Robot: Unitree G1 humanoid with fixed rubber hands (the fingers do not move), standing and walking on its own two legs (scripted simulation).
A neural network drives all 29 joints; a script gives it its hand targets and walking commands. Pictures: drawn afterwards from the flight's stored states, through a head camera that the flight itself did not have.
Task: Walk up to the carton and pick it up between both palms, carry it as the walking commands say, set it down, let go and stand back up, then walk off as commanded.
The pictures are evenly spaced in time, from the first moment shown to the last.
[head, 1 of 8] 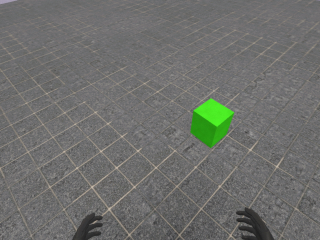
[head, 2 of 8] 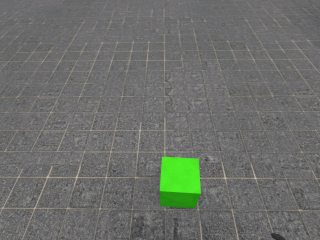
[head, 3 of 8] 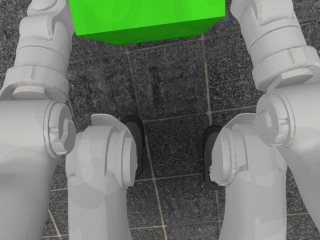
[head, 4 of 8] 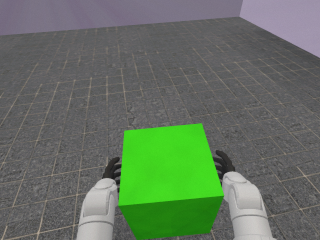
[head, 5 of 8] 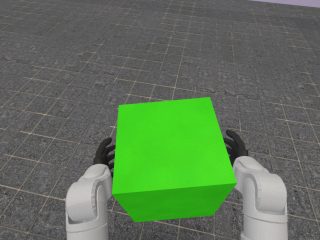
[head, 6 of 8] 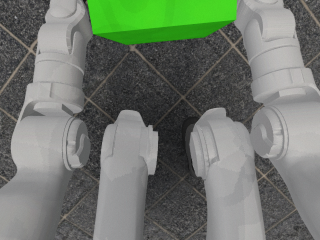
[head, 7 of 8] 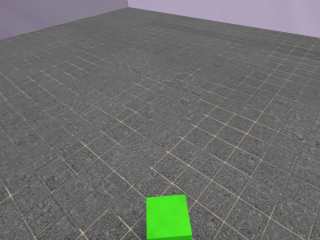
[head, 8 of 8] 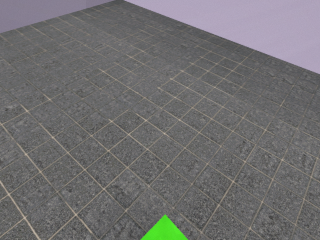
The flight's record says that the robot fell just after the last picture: no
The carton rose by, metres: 0.67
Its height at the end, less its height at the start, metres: +0.00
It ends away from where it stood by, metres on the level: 1.02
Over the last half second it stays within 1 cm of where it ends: no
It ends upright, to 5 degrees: yes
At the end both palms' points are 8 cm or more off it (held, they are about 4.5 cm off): yes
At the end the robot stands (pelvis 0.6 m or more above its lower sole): yes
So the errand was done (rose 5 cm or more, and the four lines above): no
